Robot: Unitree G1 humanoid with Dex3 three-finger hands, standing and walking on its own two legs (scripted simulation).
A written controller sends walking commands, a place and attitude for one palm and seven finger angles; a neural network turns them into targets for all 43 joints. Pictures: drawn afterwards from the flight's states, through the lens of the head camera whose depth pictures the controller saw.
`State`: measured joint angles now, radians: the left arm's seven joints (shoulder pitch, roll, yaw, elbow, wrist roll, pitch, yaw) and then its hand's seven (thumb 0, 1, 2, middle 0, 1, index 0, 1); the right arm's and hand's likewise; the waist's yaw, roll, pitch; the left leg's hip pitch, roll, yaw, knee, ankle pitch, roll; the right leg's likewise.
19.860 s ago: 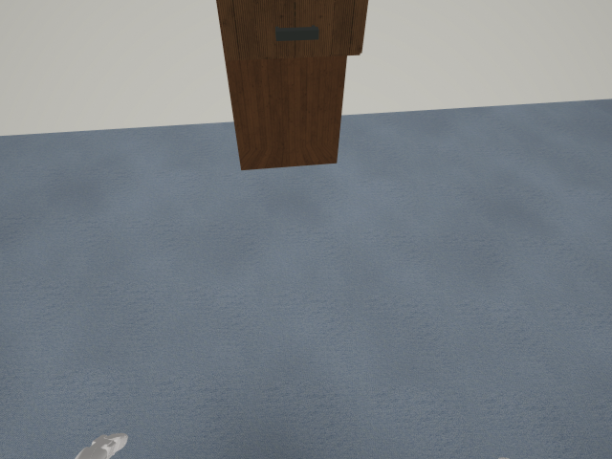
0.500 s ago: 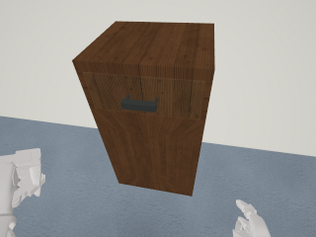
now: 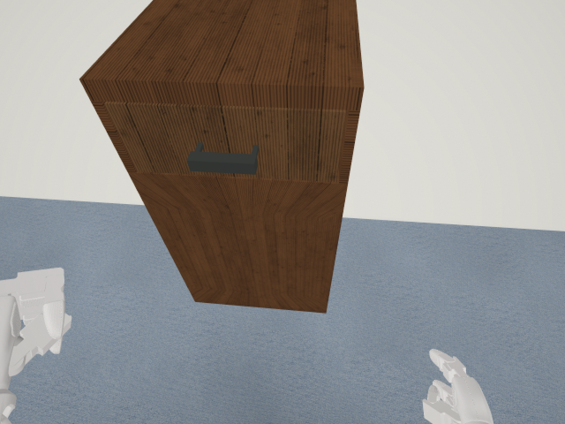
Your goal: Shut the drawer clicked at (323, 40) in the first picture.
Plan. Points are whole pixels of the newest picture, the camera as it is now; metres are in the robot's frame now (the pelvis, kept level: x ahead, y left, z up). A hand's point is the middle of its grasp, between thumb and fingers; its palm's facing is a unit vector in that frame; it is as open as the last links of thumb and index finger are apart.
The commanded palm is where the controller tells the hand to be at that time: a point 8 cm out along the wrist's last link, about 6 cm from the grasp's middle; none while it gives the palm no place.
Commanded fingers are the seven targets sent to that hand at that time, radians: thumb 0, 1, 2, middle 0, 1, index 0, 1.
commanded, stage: step back with the hand held close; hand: left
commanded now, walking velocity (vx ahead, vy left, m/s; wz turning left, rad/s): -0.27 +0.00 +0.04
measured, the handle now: (225, 155) +0.59 +0.15 +0.02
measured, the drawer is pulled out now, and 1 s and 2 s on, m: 0.00 0.00 0.00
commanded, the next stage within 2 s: stop stepping back and stand still in 0.92 s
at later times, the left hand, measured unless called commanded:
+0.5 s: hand (11, 412) +0.12 +0.24 +0.14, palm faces +0.35 -0.83 -0.43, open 3.3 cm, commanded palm +0.05 +0.29 +0.18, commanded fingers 0.00 0.90 0.90 -1.40 -1.60 -1.40 -1.60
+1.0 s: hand out of the picture +0.03 +0.19 +0.16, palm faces +0.12 -0.83 -0.55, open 3.3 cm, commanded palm -0.05 +0.26 +0.18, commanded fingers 0.00 0.90 0.90 -1.40 -1.60 -1.40 -1.60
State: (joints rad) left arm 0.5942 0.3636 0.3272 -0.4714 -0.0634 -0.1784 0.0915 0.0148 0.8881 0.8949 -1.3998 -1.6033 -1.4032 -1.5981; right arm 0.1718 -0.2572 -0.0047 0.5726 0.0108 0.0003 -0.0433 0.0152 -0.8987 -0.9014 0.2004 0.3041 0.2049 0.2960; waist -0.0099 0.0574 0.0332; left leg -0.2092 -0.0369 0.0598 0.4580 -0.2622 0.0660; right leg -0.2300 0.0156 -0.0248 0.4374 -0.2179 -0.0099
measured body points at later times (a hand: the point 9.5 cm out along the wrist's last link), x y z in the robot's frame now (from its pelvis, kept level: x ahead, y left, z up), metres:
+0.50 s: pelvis -0.07 +0.00 -0.01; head -0.05 +0.02 +0.44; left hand +0.09 +0.29 +0.17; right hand +0.11 -0.23 -0.09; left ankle -0.01 +0.07 -0.74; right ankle +0.00 -0.11 -0.74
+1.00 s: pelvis -0.19 -0.02 -0.01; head -0.11 +0.00 +0.43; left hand +0.02 +0.23 +0.19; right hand +0.01 -0.24 -0.09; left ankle -0.01 +0.07 -0.74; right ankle -0.28 -0.14 -0.74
